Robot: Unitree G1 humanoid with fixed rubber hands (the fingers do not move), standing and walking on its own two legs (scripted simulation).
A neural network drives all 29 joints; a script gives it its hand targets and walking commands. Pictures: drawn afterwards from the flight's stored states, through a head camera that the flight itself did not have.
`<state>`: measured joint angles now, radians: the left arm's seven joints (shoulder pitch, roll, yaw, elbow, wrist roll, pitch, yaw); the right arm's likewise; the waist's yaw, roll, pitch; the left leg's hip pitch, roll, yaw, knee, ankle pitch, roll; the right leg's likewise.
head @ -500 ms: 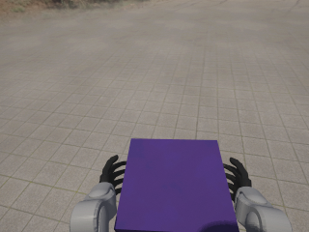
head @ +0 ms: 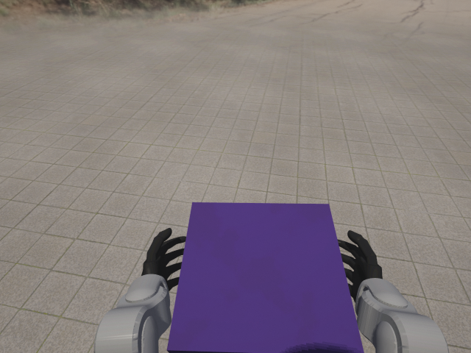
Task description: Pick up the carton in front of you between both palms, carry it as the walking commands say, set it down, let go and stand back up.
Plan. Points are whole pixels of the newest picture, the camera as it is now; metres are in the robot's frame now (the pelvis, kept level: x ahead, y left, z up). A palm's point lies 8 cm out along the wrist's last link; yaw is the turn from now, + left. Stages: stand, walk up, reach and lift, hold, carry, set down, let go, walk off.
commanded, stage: carry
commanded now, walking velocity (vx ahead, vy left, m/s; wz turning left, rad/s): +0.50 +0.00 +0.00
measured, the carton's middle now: (258, 298) +0.23 +0.01 +0.04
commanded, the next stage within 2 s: none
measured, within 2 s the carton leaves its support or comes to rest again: neither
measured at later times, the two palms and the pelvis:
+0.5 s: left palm (198, 163) +0.57 +0.15 +0.06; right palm (317, 165) +0.58 -0.15 +0.06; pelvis +0.35 -0.01 -0.02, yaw +2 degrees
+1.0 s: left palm (202, 101) +0.93 +0.19 +0.07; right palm (288, 101) +0.93 -0.11 +0.07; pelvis +0.71 +0.04 -0.02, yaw +0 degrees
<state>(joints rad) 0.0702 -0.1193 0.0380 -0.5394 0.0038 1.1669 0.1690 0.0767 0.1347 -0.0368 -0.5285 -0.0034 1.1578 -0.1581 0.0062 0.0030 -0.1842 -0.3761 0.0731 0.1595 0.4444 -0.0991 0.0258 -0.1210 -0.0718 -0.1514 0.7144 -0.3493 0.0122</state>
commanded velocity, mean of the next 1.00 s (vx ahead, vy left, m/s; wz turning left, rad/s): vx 0.50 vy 0.00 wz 0.00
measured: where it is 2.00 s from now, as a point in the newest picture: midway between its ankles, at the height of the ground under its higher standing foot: (245, 199)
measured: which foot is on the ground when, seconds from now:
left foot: down 0.00-0.46, up 0.48-0.94, down 0.96-1.00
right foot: up 0.00-0.42, down 0.44-0.98, up 1.00-1.00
